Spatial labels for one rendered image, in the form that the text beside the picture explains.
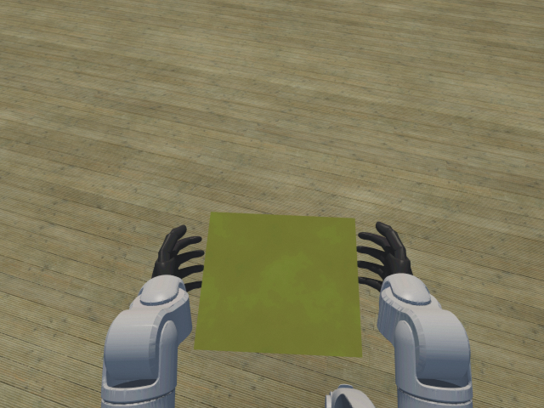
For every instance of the robot left forearm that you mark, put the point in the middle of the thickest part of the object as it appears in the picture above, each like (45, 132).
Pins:
(141, 347)

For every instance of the right robot hand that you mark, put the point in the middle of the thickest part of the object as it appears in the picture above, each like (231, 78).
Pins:
(393, 257)

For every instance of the right robot thigh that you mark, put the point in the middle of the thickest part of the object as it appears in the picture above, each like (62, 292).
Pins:
(347, 398)

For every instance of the left robot hand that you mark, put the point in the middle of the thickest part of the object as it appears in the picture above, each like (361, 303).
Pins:
(168, 261)

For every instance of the robot right forearm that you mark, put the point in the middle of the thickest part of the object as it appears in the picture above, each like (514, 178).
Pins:
(431, 347)

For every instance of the carton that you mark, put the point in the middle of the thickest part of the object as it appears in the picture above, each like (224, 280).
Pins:
(280, 284)

